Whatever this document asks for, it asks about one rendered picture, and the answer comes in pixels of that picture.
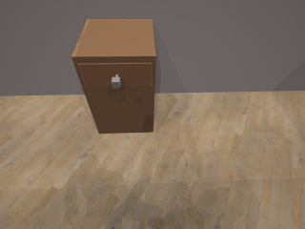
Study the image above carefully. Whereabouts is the cabinet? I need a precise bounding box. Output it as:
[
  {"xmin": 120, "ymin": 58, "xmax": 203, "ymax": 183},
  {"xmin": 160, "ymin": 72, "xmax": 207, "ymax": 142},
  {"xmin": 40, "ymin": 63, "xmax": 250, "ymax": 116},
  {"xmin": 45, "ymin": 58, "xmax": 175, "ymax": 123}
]
[{"xmin": 71, "ymin": 19, "xmax": 156, "ymax": 134}]

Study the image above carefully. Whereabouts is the handle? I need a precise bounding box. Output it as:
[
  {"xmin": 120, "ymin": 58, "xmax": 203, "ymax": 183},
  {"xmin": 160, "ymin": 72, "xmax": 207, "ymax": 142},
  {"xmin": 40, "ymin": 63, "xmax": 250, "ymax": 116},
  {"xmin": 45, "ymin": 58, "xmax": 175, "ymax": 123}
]
[{"xmin": 112, "ymin": 74, "xmax": 121, "ymax": 89}]

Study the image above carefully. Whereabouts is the drawer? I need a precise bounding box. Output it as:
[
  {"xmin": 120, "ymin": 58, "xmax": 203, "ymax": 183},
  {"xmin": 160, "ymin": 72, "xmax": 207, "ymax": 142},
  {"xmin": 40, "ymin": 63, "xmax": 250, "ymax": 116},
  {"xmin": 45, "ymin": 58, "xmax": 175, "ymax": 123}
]
[{"xmin": 78, "ymin": 62, "xmax": 152, "ymax": 87}]

